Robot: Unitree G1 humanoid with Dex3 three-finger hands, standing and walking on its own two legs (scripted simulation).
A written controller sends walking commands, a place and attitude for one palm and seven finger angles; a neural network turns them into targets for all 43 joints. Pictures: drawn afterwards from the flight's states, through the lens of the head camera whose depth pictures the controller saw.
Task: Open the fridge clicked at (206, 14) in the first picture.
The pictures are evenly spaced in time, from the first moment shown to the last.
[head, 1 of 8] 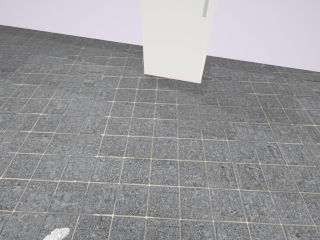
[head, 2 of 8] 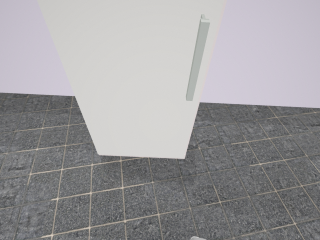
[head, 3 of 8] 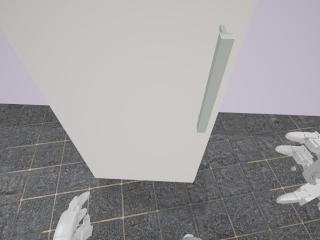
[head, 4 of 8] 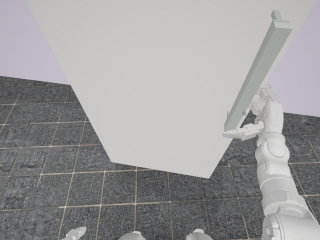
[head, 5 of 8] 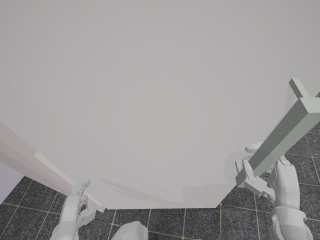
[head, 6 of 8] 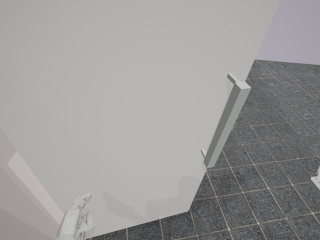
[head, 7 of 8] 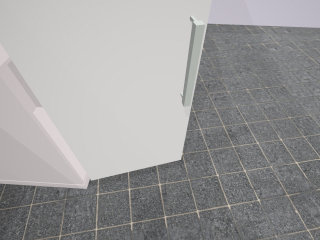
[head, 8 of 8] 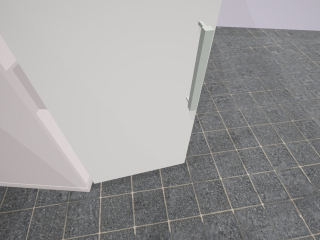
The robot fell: no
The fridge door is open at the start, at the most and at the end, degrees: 0 78 72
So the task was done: yes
